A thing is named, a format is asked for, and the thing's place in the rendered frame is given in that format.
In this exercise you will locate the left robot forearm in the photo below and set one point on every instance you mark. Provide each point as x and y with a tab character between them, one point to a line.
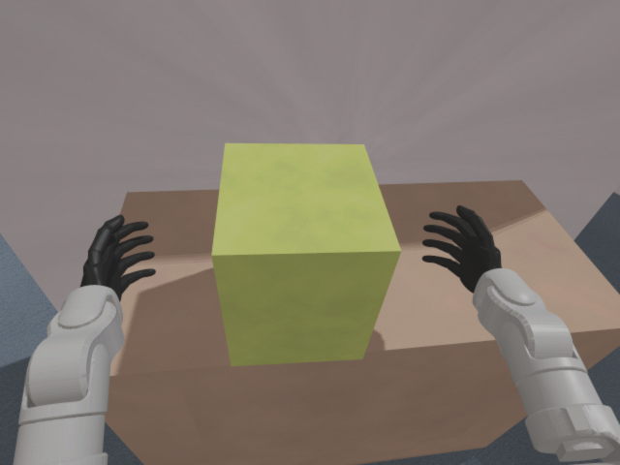
66	389

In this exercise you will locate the left robot hand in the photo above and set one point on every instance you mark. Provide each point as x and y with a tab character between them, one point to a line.
104	265

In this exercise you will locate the right robot hand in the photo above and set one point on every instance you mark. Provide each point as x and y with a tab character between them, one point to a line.
478	253

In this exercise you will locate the right robot forearm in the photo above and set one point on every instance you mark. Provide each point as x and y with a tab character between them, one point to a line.
565	414

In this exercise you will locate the carton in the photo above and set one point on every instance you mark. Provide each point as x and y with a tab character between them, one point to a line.
303	252

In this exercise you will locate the pedestal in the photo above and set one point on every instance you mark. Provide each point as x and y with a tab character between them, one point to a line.
432	379

